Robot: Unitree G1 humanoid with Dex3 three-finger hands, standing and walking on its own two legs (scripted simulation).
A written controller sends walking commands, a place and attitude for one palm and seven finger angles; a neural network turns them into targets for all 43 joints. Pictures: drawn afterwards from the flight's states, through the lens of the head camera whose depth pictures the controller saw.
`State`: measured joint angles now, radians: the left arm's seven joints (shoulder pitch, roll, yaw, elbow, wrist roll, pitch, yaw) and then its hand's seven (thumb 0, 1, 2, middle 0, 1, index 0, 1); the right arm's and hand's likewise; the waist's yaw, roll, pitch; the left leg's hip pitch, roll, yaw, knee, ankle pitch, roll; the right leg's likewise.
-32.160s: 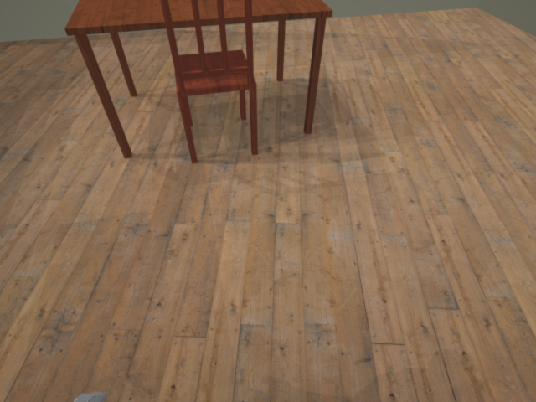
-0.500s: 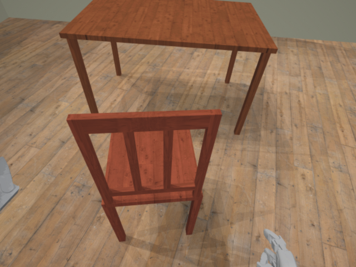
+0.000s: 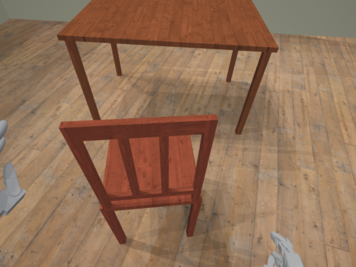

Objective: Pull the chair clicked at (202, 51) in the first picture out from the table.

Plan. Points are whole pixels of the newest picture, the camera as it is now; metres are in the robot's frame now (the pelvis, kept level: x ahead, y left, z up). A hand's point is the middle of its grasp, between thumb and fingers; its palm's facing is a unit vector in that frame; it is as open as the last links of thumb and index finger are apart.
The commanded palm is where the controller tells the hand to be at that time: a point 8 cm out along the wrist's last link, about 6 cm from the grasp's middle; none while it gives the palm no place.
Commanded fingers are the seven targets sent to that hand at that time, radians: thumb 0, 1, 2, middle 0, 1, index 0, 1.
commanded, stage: stop stepping back and stand still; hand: left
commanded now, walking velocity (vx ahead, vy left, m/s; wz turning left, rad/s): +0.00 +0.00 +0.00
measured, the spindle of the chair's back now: (130, 169) +0.40 +0.16 -0.08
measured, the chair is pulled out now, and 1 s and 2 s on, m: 0.68 0.68 0.68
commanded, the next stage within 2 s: let the arm hang, fingers relaxed in 0.54 s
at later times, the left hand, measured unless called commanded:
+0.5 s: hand (20, 181) +0.22 +0.28 +0.15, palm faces +0.40 -0.79 -0.47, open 7.4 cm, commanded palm +0.16 +0.31 +0.17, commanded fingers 0.00 0.90 0.90 -0.20 -0.30 -0.20 -0.30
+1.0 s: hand out of the picture +0.04 +0.18 -0.17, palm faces +0.06 -0.98 -0.19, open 6.8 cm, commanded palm none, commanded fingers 0.00 0.90 0.90 -0.20 -0.30 -0.20 -0.30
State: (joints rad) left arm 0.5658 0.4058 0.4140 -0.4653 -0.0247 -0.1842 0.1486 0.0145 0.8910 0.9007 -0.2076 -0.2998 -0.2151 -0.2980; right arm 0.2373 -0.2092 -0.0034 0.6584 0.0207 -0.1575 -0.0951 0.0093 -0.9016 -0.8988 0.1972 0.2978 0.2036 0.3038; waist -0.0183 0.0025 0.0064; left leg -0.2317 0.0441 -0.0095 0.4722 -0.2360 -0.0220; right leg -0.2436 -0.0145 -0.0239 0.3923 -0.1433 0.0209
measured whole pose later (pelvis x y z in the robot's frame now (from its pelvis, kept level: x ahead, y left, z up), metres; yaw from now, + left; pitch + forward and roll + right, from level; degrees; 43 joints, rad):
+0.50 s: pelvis +0.03 +0.01 +0.00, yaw +0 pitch +0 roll -1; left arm 0.57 0.40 0.40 -0.47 -0.04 -0.17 0.14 0.01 0.89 0.90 -0.21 -0.30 -0.22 -0.30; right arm 0.18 -0.18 0.00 0.64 0.02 -0.11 -0.09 0.01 -0.90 -0.90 0.20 0.30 0.20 0.30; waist 0.00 0.00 0.02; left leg -0.17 0.03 0.00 0.44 -0.26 -0.01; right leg -0.19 -0.03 -0.02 0.37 -0.17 0.04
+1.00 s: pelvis +0.00 +0.00 +0.00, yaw +2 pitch -1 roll -1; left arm 0.28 0.18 0.02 0.91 0.02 0.04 0.02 -0.05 1.03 0.90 -0.21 -0.30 -0.21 -0.30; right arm 0.32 -0.17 0.01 0.98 -0.02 0.02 -0.01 0.00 -0.91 -0.90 0.20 0.30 0.20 0.30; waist 0.00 -0.02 0.05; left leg -0.24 0.02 -0.04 0.51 -0.26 -0.02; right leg -0.26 -0.04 -0.05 0.47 -0.20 0.02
